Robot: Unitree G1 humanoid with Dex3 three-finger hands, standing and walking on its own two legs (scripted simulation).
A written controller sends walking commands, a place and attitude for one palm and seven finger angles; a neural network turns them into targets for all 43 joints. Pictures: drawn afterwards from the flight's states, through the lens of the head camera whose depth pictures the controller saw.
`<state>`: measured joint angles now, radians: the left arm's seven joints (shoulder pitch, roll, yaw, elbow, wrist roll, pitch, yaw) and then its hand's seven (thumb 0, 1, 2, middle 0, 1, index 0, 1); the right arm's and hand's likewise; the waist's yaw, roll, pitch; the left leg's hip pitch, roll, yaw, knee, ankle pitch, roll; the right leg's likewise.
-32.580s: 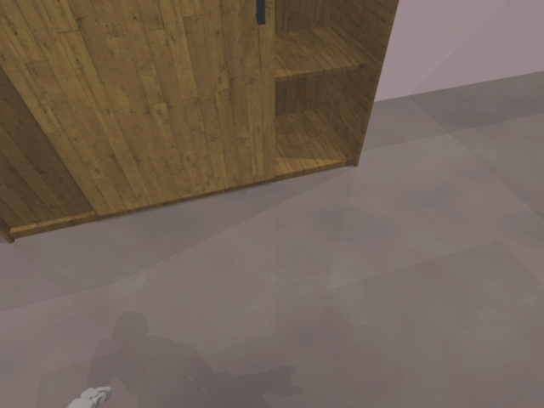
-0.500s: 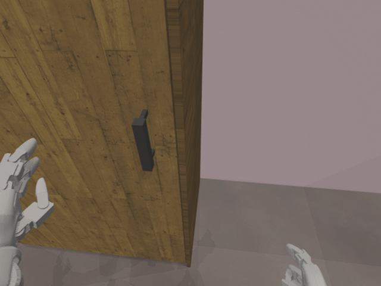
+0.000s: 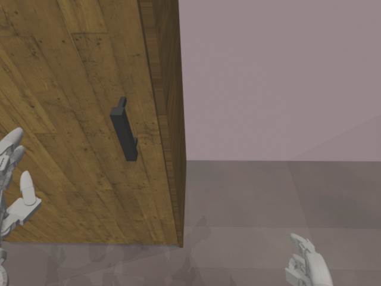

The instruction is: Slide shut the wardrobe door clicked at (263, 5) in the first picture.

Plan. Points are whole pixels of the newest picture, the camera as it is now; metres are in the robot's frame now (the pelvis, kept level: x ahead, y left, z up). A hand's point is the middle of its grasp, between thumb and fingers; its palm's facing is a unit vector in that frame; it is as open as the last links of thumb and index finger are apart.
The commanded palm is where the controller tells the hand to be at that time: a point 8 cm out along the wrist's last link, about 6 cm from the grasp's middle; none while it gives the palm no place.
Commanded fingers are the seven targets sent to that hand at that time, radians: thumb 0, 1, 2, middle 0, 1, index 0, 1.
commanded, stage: step back with the hand held close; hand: left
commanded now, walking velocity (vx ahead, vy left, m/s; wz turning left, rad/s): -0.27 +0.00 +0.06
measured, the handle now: (127, 129) +0.40 +0.18 +0.12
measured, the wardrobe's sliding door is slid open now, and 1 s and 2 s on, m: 0.00 0.00 0.00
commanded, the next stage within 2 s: stop stepping back and stand still in 1.24 s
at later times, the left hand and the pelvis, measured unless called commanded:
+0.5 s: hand out of the picture +0.14 +0.29 +0.15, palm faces +0.46 -0.78 -0.43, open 7.5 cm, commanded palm +0.08 +0.33 +0.17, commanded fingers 0.00 0.90 0.90 -0.20 -0.30 -0.20 -0.30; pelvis -0.05 +0.03 -0.02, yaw +2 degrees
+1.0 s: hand out of the picture +0.10 +0.27 +0.16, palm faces +0.32 -0.83 -0.45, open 7.5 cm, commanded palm +0.02 +0.32 +0.17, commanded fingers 0.00 0.90 0.90 -0.20 -0.30 -0.20 -0.30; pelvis -0.12 +0.02 -0.01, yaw -1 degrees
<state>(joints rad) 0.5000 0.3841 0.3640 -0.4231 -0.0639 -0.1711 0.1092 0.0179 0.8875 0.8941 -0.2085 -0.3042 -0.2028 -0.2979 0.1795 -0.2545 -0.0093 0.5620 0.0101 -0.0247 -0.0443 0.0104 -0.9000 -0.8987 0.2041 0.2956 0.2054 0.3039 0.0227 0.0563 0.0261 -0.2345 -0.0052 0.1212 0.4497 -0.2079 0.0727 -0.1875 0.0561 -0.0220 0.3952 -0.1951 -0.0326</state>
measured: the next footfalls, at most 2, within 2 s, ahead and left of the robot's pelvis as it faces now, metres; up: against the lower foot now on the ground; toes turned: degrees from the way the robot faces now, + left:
right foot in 0.94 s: -0.16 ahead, -0.13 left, +0.00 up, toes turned +1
left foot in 1.16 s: -0.03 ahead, +0.08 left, +0.00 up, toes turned -3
